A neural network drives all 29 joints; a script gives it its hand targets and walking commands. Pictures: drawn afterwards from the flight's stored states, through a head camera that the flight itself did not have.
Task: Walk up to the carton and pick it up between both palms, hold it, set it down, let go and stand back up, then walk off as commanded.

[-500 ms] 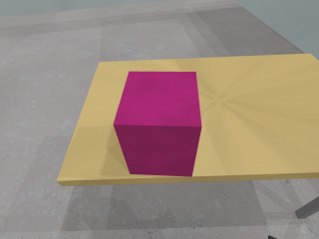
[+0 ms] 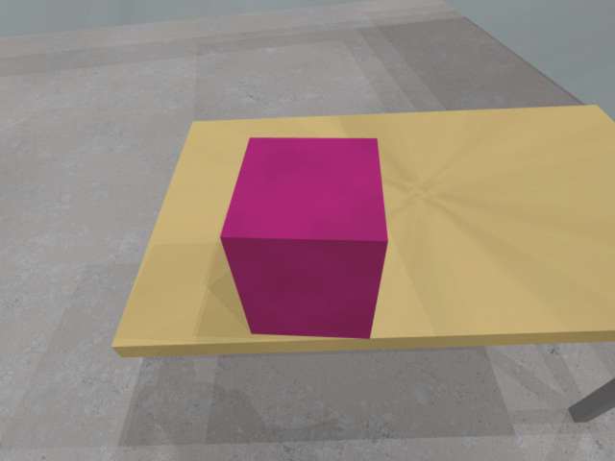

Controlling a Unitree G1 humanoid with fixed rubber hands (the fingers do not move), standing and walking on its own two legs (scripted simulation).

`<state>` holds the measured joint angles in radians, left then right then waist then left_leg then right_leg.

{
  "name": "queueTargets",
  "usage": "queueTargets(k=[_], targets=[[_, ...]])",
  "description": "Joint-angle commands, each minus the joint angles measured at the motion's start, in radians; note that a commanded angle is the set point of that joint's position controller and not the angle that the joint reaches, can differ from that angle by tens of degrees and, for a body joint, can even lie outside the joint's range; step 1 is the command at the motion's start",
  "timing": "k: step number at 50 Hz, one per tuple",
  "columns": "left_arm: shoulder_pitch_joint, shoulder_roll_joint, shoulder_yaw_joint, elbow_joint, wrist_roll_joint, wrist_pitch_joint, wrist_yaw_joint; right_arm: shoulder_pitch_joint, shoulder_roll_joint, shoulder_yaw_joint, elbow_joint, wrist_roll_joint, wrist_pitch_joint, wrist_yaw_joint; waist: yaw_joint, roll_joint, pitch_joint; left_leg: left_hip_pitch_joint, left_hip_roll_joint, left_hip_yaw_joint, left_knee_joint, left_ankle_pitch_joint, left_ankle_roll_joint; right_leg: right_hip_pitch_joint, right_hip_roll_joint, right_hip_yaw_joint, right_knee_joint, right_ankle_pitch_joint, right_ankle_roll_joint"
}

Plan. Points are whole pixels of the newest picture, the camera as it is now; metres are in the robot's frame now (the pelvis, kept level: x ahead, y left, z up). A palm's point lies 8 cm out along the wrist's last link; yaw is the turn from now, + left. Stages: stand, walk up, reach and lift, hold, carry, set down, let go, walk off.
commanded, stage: stand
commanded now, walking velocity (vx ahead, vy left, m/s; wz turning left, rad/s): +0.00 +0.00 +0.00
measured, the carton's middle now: (311, 240) +0.45 +0.03 +0.02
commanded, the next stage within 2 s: walk off in 1.26 s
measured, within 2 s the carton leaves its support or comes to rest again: neither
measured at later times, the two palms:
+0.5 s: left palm out of the picture +0.06 +0.29 -0.11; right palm out of the picture +0.07 -0.28 -0.12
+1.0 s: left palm out of the picture +0.05 +0.29 -0.11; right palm out of the picture +0.06 -0.28 -0.12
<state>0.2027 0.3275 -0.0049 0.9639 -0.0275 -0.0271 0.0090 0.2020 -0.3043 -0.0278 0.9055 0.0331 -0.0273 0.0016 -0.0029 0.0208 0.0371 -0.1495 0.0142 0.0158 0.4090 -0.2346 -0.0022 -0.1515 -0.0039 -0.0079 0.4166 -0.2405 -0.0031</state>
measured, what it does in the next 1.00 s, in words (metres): stands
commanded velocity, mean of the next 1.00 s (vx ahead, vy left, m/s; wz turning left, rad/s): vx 0.00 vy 0.00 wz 0.00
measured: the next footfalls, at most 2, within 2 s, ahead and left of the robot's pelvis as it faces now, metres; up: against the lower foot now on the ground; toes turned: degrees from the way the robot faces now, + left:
none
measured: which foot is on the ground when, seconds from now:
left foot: down 0.00-1.00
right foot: down 0.00-1.00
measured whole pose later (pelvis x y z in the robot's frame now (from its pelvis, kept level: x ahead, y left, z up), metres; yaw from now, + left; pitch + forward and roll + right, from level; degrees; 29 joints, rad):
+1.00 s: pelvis -0.02 +0.00 +0.00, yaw +0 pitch -3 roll +0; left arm 0.18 0.33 0.00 1.05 -0.03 -0.02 0.01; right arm 0.20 -0.30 -0.03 0.96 0.03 -0.03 0.01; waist 0.00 0.02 0.04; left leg -0.15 0.01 0.02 0.41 -0.21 0.00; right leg -0.15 0.00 -0.01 0.41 -0.22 0.00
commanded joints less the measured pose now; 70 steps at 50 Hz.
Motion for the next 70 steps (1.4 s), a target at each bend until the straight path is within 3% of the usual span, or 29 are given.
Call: queueTargets(k=[1, 2, 5, 6, 7, 10, 13, 19, 20, 23, 25, 28, 29, 31, 32, 34, 38, 39, 43, 45, 46, 47, 48, 51, 54, 60, 61, 62, 70], targets=[[-0.061, 0.226, 0.043, -0.026, 0.038, -0.025, -0.004, -0.068, -0.269, -0.034, 0.008, -0.057, -0.022, -0.009, 0.021, 0.038, -0.093, 0.060, 0.127, -0.123, -0.103, 0.236, 0.048, 0.028, -0.125, 0.099, -0.091, 0.224, -0.041], [-0.068, 0.239, 0.048, -0.019, 0.043, -0.026, 0.000, -0.040, -0.250, -0.034, 0.007, -0.056, -0.022, -0.007, -0.001, 0.000, -0.109, 0.072, 0.122, -0.127, -0.092, 0.251, 0.044, 0.035, -0.129, 0.092, -0.090, 0.242, -0.048], [-0.056, 0.234, 0.049, -0.021, 0.037, -0.023, -0.004, -0.041, -0.261, -0.032, 0.012, -0.057, -0.019, -0.011, 0.009, 0.051, -0.098, 0.053, 0.118, -0.106, -0.092, 0.265, 0.037, 0.041, -0.126, 0.097, -0.086, 0.267, -0.033], [-0.057, 0.243, 0.052, -0.012, 0.045, -0.021, -0.002, -0.059, -0.255, -0.031, 0.010, -0.056, -0.016, -0.012, 0.002, 0.020, -0.101, 0.059, 0.124, -0.116, -0.092, 0.252, 0.046, 0.040, -0.124, 0.083, -0.085, 0.260, -0.038], [-0.066, 0.229, 0.048, -0.016, 0.044, -0.024, 0.001, -0.052, -0.242, -0.027, 0.010, -0.058, -0.016, -0.011, 0.007, 0.081, -0.114, 0.057, 0.118, -0.102, -0.095, 0.257, 0.040, 0.061, -0.130, 0.098, -0.084, 0.261, -0.036], [-0.092, 0.239, 0.046, -0.020, 0.048, -0.030, 0.003, -0.039, -0.255, -0.033, 0.014, -0.060, -0.025, -0.006, -0.007, -0.008, -0.085, 0.070, 0.124, -0.113, -0.100, 0.274, 0.038, 0.019, -0.131, 0.091, -0.081, 0.251, -0.036], [-0.063, 0.254, 0.051, 0.000, 0.039, -0.028, -0.001, -0.052, -0.247, -0.035, 0.013, -0.061, -0.018, -0.008, -0.001, 0.055, -0.133, 0.083, 0.118, -0.106, -0.092, 0.278, 0.045, 0.044, -0.133, 0.103, -0.090, 0.252, -0.045], [-0.078, 0.241, 0.046, 0.008, 0.043, -0.020, 0.001, -0.067, -0.250, -0.027, 0.029, -0.059, -0.022, -0.009, 0.008, -0.006, -0.093, 0.055, 0.126, -0.110, -0.120, 0.205, 0.044, 0.039, -0.134, 0.098, -0.098, 0.199, -0.039], [-0.102, 0.233, 0.041, 0.004, 0.040, -0.021, -0.004, -0.051, -0.250, -0.026, 0.029, -0.057, -0.023, -0.008, -0.001, 0.048, -0.093, 0.052, 0.120, -0.103, -0.103, 0.224, 0.038, 0.045, -0.135, 0.111, -0.112, 0.217, -0.040], [-0.077, 0.244, 0.045, 0.010, 0.038, -0.028, -0.002, -0.046, -0.256, -0.029, 0.035, -0.061, -0.019, -0.010, 0.004, 0.024, -0.100, 0.057, 0.123, -0.112, -0.114, 0.239, 0.042, 0.043, -0.134, 0.097, -0.092, 0.236, -0.046], [-0.076, 0.224, 0.040, 0.011, 0.038, -0.028, -0.006, -0.053, -0.258, -0.027, 0.026, -0.062, -0.020, -0.008, 0.006, 0.005, -0.103, 0.059, 0.126, -0.114, -0.113, 0.215, 0.039, 0.029, -0.129, 0.090, -0.093, 0.207, -0.037], [-0.063, 0.225, 0.033, 0.020, 0.037, -0.025, -0.005, -0.064, -0.247, -0.025, 0.031, -0.054, -0.019, -0.008, 0.017, 0.082, -0.072, 0.034, 0.122, -0.119, -0.112, 0.204, 0.040, 0.039, -0.130, 0.101, -0.111, 0.200, -0.034], [-0.093, 0.233, 0.046, 0.020, 0.039, -0.026, 0.000, -0.044, -0.243, -0.024, 0.036, -0.060, -0.024, -0.009, 0.001, 0.039, -0.073, 0.016, 0.121, -0.115, -0.121, 0.185, 0.032, 0.032, -0.129, 0.095, -0.103, 0.189, -0.031], [-0.077, 0.241, 0.050, 0.021, 0.036, -0.019, -0.005, -0.080, -0.261, -0.028, 0.034, -0.062, -0.021, -0.009, 0.021, 0.020, -0.084, 0.037, 0.131, -0.129, -0.138, 0.137, 0.044, 0.024, -0.122, 0.095, -0.112, 0.126, -0.036], [-0.083, 0.228, 0.038, 0.014, 0.041, -0.021, -0.006, -0.087, -0.256, -0.026, 0.030, -0.058, -0.016, -0.008, 0.023, 0.055, -0.048, -0.005, 0.126, -0.129, -0.149, 0.088, 0.043, 0.023, -0.120, 0.101, -0.116, 0.119, -0.034], [-0.097, 0.219, 0.039, 0.025, 0.038, -0.023, -0.009, -0.053, -0.262, -0.023, 0.044, -0.063, -0.024, -0.008, -0.009, 0.020, -0.063, 0.014, 0.126, -0.124, -0.142, 0.100, 0.041, 0.020, -0.129, 0.101, -0.120, 0.149, -0.031], [-0.074, 0.250, 0.049, 0.047, 0.042, -0.022, -0.002, -0.054, -0.255, -0.029, 0.056, -0.062, -0.022, -0.007, 0.013, 0.045, -0.040, -0.006, 0.129, -0.135, -0.174, 0.053, 0.040, 0.038, -0.124, 0.095, -0.115, 0.115, -0.029], [-0.082, 0.238, 0.047, 0.040, 0.038, -0.019, -0.003, -0.084, -0.245, -0.026, 0.040, -0.058, -0.023, -0.006, 0.027, 0.058, -0.052, 0.004, 0.121, -0.125, -0.158, 0.107, 0.045, 0.035, -0.128, 0.109, -0.111, 0.127, -0.036], [-0.093, 0.246, 0.047, 0.045, 0.044, -0.019, -0.004, -0.056, -0.235, -0.019, 0.057, -0.058, -0.024, -0.010, 0.002, 0.009, -0.052, -0.003, 0.120, -0.128, -0.143, 0.104, 0.040, 0.026, -0.128, 0.104, -0.120, 0.128, -0.036], [-0.087, 0.253, 0.049, 0.053, 0.039, -0.019, -0.003, -0.055, -0.255, -0.023, 0.059, -0.060, -0.024, -0.006, 0.004, 0.059, -0.036, 0.000, 0.114, -0.122, -0.154, 0.078, 0.040, 0.010, -0.124, 0.105, -0.121, 0.108, -0.037], [-0.096, 0.235, 0.045, 0.052, 0.043, -0.016, -0.002, -0.050, -0.233, -0.018, 0.063, -0.058, -0.023, -0.002, -0.004, 0.021, -0.042, 0.009, 0.121, -0.132, -0.158, 0.089, 0.035, 0.013, -0.125, 0.104, -0.113, 0.118, -0.037], [-0.093, 0.236, 0.045, 0.047, 0.039, -0.014, -0.002, -0.052, -0.247, -0.022, 0.052, -0.061, -0.023, -0.005, -0.004, 0.043, -0.042, -0.002, 0.121, -0.134, -0.155, 0.113, 0.036, 0.015, -0.128, 0.098, -0.108, 0.126, -0.035], [-0.088, 0.253, 0.046, 0.049, 0.037, -0.018, 0.001, -0.082, -0.259, -0.027, 0.052, -0.059, -0.025, -0.002, 0.017, -0.002, -0.035, 0.019, 0.129, -0.138, -0.149, 0.136, 0.041, -0.007, -0.125, 0.105, -0.114, 0.108, -0.038], [-0.097, 0.230, 0.044, 0.041, 0.037, -0.023, -0.006, -0.072, -0.251, -0.024, 0.060, -0.060, -0.026, -0.009, 0.017, 0.052, -0.058, 0.006, 0.123, -0.124, -0.135, 0.149, 0.036, 0.012, -0.126, 0.111, -0.117, 0.127, -0.038], [-0.117, 0.220, 0.037, 0.045, 0.038, -0.017, -0.006, -0.048, -0.257, -0.022, 0.069, -0.060, -0.022, -0.010, -0.004, 0.030, -0.040, 0.013, 0.119, -0.123, -0.141, 0.132, 0.032, 0.001, -0.118, 0.097, -0.112, 0.132, -0.028], [-0.087, 0.234, 0.051, 0.054, 0.040, -0.021, -0.009, -0.078, -0.250, -0.017, 0.054, -0.062, -0.028, -0.008, 0.018, 0.017, -0.057, 0.032, 0.123, -0.115, -0.122, 0.162, 0.034, 0.002, -0.126, 0.109, -0.125, 0.138, -0.026], [-0.094, 0.248, 0.049, 0.061, 0.043, -0.024, -0.007, -0.052, -0.225, -0.019, 0.049, -0.055, -0.027, -0.007, -0.011, -0.010, -0.048, 0.035, 0.122, -0.124, -0.137, 0.145, 0.030, -0.005, -0.131, 0.104, -0.111, 0.147, -0.036], [-0.090, 0.237, 0.046, 0.056, 0.042, -0.021, -0.009, -0.073, -0.250, -0.022, 0.051, -0.063, -0.027, -0.012, 0.011, 0.032, -0.054, 0.009, 0.129, -0.121, -0.129, 0.164, 0.042, 0.034, -0.135, 0.105, -0.121, 0.157, -0.035], [-0.109, 0.240, 0.046, 0.046, 0.040, -0.021, -0.002, -0.070, -0.248, -0.028, 0.061, -0.060, -0.023, -0.008, 0.011, 0.025, -0.045, 0.025, 0.129, -0.126, -0.149, 0.156, 0.039, 0.024, -0.129, 0.107, -0.110, 0.140, -0.043]])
